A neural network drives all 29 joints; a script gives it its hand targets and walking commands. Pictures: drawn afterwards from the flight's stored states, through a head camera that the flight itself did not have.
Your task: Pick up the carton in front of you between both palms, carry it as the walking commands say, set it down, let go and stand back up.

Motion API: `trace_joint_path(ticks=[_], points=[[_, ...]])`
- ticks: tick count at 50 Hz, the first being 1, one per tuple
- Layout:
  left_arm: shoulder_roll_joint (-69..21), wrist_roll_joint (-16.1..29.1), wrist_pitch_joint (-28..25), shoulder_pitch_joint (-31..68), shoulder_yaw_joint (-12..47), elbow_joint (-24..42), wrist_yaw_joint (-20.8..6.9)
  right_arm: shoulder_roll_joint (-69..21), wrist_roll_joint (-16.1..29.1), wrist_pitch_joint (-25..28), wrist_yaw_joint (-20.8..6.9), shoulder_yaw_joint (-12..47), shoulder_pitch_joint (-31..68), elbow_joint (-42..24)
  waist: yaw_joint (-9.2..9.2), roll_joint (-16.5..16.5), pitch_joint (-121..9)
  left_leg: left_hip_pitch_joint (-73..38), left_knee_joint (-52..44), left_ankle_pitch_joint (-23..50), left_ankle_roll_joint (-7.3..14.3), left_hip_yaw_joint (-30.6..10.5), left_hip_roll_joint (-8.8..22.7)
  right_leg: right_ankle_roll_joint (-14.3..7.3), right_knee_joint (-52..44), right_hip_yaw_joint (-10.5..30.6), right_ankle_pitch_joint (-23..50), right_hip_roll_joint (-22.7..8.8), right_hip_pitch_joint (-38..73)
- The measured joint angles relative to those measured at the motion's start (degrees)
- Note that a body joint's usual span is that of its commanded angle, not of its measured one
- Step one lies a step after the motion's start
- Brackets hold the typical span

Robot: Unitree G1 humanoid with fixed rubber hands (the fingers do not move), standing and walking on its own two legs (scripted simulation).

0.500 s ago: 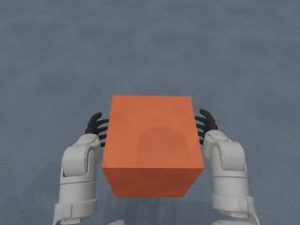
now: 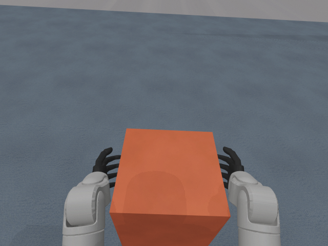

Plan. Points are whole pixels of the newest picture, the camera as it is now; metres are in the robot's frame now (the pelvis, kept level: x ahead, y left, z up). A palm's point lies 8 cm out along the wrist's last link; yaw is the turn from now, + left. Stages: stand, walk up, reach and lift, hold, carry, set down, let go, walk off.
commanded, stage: carry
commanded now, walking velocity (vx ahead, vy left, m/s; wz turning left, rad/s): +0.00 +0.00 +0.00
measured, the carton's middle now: (166, 192) +0.27 +0.00 +0.01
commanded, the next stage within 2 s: hold in 1.72 s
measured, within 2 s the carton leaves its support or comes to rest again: neither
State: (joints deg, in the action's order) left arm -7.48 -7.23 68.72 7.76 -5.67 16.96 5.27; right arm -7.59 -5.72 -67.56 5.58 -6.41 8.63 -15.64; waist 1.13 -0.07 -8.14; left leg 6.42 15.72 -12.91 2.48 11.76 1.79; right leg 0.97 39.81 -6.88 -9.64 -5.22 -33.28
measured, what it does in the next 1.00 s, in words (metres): walks ahead: right foot, then left foot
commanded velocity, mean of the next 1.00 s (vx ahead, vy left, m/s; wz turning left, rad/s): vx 0.00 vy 0.00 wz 0.00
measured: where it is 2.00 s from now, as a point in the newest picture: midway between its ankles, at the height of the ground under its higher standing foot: outside the picture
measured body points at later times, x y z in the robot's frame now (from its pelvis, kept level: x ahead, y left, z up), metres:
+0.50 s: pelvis +0.16 -0.02 -0.02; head +0.13 -0.02 +0.43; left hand +0.43 +0.15 +0.05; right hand +0.45 -0.16 +0.05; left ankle +0.06 +0.10 -0.75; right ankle +0.20 -0.11 -0.75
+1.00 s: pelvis +0.13 +0.00 -0.02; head +0.11 +0.00 +0.43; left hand +0.43 +0.17 +0.01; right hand +0.45 -0.14 +0.01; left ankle +0.06 +0.10 -0.75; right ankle +0.20 -0.11 -0.75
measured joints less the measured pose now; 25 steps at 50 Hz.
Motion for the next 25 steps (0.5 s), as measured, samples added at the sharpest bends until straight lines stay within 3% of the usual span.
trace_joint_path(ticks=[6, 8, 10, 13, 17, 25], points=[[-0.09, 0.13, 0.93, 1.03, -0.63, 1.35, 0.04, -0.16, -0.95, -0.93, -0.65, 0.02, 1.38, -0.95, -0.74, -0.49, 0.48, -4.47, 7.58, -9.72, -2.87, -0.52, 0.71, -0.73, -15.07, -4.83, 13.08, 2.16, 7.61], [-0.28, -0.13, 0.30, 2.46, -0.48, -0.63, 0.05, 0.44, -0.93, -1.10, -0.79, -0.89, 2.73, 0.01, -1.14, 1.50, 0.79, -1.84, 15.94, -12.71, -4.03, -1.59, 2.65, -4.49, -14.35, -6.02, 7.22, 3.32, 8.97], [-0.53, -0.43, -0.13, 3.96, -0.49, -3.21, 0.07, 1.21, -0.82, -1.44, -0.81, -1.59, 3.70, 1.33, -1.37, 2.84, 1.84, 2.19, 22.74, -15.90, -4.66, -4.70, 2.83, -5.92, -13.10, -6.67, 4.21, 3.64, 9.15], [-0.55, -0.37, -0.38, 3.87, -0.88, -4.43, 0.02, 0.67, -1.21, -1.25, -0.81, -1.99, 3.62, 2.41, -1.31, 2.57, 3.25, 5.25, 19.19, -17.59, -4.16, -6.08, 1.95, -5.27, -14.79, -6.53, 4.20, 3.10, 10.76], [-0.24, 0.09, -2.05, 1.92, -1.09, -3.49, -0.61, -0.40, -2.05, 0.42, -0.85, -1.12, 2.02, 1.66, -1.30, 2.28, 3.79, 3.82, 11.38, -5.04, -4.27, -5.46, 2.46, -4.85, -15.35, -6.19, 2.93, 3.13, 12.88], [-0.15, -1.50, -6.05, 1.39, -1.16, -7.65, -1.75, -0.16, -3.58, 4.67, -1.95, -0.48, 1.49, 6.20, -1.19, 1.11, -0.35, 2.48, 12.92, -9.61, -4.07, -5.43, 2.16, -3.60, -10.36, -6.06, -2.04, 2.11, 12.60]])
